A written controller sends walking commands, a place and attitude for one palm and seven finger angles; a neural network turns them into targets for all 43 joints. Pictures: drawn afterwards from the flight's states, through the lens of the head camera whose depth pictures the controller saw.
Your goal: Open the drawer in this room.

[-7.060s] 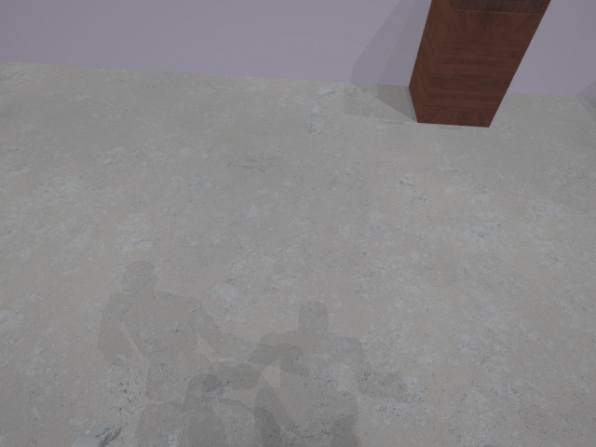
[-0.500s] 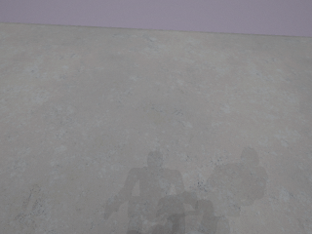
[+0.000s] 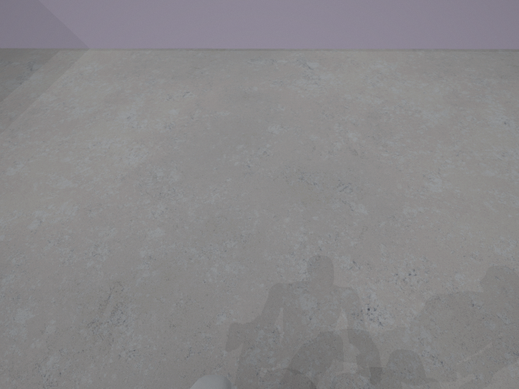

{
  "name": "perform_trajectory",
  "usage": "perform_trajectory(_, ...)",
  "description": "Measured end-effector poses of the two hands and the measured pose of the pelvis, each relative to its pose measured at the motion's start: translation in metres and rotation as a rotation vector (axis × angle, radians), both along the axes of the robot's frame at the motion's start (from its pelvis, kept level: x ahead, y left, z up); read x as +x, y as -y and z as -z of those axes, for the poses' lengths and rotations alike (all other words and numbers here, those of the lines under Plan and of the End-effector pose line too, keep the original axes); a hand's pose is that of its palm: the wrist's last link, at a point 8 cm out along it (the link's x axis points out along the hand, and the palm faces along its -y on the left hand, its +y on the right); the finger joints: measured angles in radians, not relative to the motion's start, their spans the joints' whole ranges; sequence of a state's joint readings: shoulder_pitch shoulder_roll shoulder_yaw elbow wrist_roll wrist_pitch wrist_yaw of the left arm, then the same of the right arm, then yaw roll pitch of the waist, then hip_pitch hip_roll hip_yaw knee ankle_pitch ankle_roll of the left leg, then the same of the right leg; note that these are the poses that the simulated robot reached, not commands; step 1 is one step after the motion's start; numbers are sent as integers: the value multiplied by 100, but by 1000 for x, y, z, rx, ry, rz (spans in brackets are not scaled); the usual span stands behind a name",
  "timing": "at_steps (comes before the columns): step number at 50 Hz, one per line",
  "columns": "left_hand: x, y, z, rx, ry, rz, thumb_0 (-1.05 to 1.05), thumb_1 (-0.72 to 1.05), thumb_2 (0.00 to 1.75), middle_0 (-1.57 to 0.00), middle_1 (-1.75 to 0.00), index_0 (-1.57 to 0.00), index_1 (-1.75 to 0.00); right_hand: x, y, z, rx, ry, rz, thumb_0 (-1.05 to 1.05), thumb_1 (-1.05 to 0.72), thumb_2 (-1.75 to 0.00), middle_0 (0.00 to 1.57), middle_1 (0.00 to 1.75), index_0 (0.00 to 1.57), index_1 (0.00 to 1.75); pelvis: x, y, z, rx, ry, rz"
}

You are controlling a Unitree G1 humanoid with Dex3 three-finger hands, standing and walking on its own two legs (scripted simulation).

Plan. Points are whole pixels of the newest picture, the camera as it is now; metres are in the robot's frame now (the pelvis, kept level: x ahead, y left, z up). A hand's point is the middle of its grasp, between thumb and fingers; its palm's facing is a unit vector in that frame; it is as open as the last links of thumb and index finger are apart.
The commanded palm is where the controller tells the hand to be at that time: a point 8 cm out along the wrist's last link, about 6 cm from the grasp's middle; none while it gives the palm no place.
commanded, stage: turn or walk to find it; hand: left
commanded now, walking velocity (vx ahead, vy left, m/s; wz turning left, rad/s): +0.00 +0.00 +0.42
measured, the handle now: out of the picture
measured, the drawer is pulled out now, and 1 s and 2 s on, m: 0.00 0.00 0.00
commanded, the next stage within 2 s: none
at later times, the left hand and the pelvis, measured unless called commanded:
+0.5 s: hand out of the picture +0.00 +0.27 -0.17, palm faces +0.25 -0.93 -0.25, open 7.4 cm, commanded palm none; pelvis -0.02 +0.05 +0.00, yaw +11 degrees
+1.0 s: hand out of the picture -0.04 +0.17 -0.14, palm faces +0.44 -0.85 -0.28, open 7.4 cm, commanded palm none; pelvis -0.02 -0.03 +0.00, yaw +26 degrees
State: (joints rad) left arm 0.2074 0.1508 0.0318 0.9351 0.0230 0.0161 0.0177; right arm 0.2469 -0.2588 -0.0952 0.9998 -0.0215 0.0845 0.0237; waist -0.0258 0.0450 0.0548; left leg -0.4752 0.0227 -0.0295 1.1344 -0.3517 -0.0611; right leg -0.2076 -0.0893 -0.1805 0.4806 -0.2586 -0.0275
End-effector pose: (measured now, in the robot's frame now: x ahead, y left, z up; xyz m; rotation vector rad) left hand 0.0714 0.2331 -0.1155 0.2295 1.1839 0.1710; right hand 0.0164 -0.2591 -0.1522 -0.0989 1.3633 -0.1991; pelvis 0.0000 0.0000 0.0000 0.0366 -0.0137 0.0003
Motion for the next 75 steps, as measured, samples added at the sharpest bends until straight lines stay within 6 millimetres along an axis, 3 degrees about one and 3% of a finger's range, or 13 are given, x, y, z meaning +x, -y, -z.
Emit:
perform_trajectory(6,-38,-17,13,-23,-50,-86,1,91,90,-21,-30,-20,-30,22,-11,-6,-29,-10,-91,1,-91,-90,20,30,20,30,-5,-10,2,-9,-10,-57)
perform_trajectory(14,-94,-66,46,-49,-145,-216,1,91,90,-21,-30,-20,-30,78,-58,-16,-76,135,-232,1,-91,-90,20,30,20,30,-13,-42,16,-34,-9,-124)
perform_trajectory(18,-102,-79,37,-48,-159,-248,1,91,90,-20,-30,-20,-30,89,-78,-27,-73,170,-267,1,-91,-90,20,30,20,30,-13,-49,7,-52,-9,-148)
perform_trajectory(23,-94,-85,24,-34,-99,-268,1,91,90,-20,-30,-20,-30,91,-91,-28,-44,171,-299,1,-91,-90,20,30,20,30,-14,-51,0,-54,-10,-185)
perform_trajectory(29,-71,-75,13,-8,-21,-272,1,91,90,-20,-30,-20,-30,81,-82,-16,-8,135,-310,1,-91,-90,21,30,20,30,-16,-38,2,-37,-8,-232)
perform_trajectory(36,-54,-38,2,37,75,-274,1,91,90,-20,-30,-20,-30,69,-43,13,31,65,-314,1,-91,-90,21,30,20,30,-17,-5,12,-13,-6,-293)
perform_trajectory(44,-97,3,-12,37,46,-375,1,90,90,-21,-30,-20,-30,80,-11,8,31,16,-384,1,-91,-90,20,30,20,30,-18,20,0,22,7,-386)
perform_trajectory(50,-141,22,-5,15,-17,-472,1,91,90,-21,-30,-20,-30,91,-6,3,9,-7,-459,1,-91,-90,20,30,20,30,-21,27,-2,19,3,-448)
perform_trajectory(56,-194,32,7,-19,-91,-570,1,91,90,-21,-30,-20,-30,114,-29,-2,-7,14,-560,1,-91,-90,20,30,20,30,-31,24,0,5,-3,-505)
perform_trajectory(65,-275,25,43,-88,-172,-713,1,90,90,-21,-30,-20,-30,149,-108,-16,-11,203,-725,1,-91,-90,20,30,20,30,-58,1,17,-31,4,-588)
perform_trajectory(69,-286,16,40,-99,-179,-737,1,91,90,-20,-30,-20,-30,144,-128,-27,-6,232,-760,1,-91,-90,20,30,20,30,-64,-5,9,-42,13,-609)
perform_trajectory(75,-273,2,26,-75,-96,-747,1,91,90,-20,-30,-20,-30,133,-135,-29,9,203,-786,1,-91,-90,20,30,20,30,-69,-6,1,-53,8,-652)
